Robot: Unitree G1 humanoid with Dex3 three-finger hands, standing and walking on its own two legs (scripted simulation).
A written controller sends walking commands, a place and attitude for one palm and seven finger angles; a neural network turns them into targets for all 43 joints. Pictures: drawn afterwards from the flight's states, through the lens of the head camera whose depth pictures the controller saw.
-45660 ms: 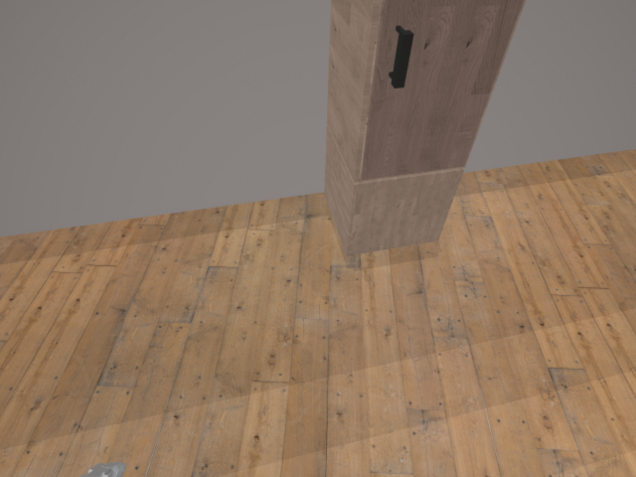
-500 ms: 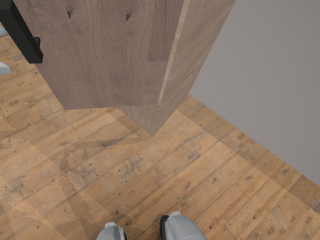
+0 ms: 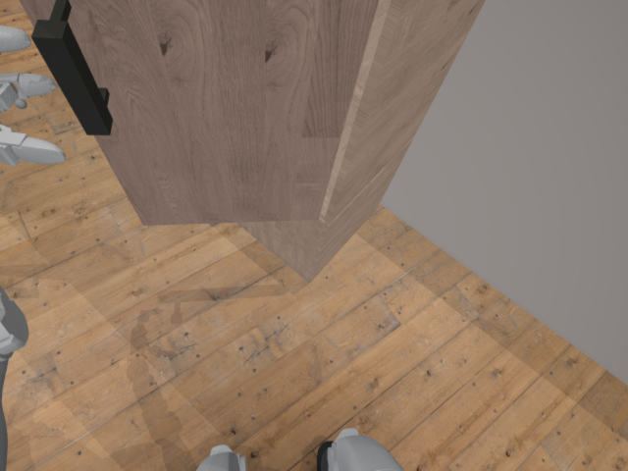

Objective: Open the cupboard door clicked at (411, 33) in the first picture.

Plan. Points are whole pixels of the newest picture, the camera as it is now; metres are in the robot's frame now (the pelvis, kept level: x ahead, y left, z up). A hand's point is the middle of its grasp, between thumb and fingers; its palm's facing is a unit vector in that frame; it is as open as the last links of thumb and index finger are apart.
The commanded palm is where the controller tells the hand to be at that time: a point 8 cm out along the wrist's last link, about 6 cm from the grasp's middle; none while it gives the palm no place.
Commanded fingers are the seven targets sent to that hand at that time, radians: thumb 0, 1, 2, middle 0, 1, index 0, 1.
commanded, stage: move the hooked fingers beside the handle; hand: left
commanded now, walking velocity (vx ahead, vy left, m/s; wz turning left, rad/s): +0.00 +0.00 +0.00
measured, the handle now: (81, 70) +0.57 +0.22 +0.12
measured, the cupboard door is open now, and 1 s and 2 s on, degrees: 46 46 46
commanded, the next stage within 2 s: slide the fingers in behind the handle in 0.64 s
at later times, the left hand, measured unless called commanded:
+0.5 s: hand (27, 97) +0.53 +0.27 +0.12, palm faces +0.00 -1.00 +0.01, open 14.0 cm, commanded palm +0.51 +0.31 +0.11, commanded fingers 0.00 -0.50 0.30 -0.30 -1.20 -0.30 -1.20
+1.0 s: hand (30, 107) +0.51 +0.26 +0.12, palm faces -0.02 -1.00 +0.00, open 14.0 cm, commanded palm +0.50 +0.29 +0.11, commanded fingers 0.00 -0.50 0.30 -0.30 -1.20 -0.30 -1.20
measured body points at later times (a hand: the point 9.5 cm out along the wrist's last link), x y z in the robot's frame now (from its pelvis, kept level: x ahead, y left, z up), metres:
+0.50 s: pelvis -0.01 +0.00 -0.01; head +0.14 +0.03 +0.42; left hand +0.52 +0.32 +0.12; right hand -0.07 -0.27 -0.09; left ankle -0.03 +0.10 -0.69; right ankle +0.00 -0.14 -0.69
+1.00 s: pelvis +0.00 +0.01 +0.00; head +0.12 +0.04 +0.43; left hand +0.51 +0.32 +0.12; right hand -0.01 -0.27 -0.10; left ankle -0.03 +0.10 -0.69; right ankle +0.00 -0.14 -0.69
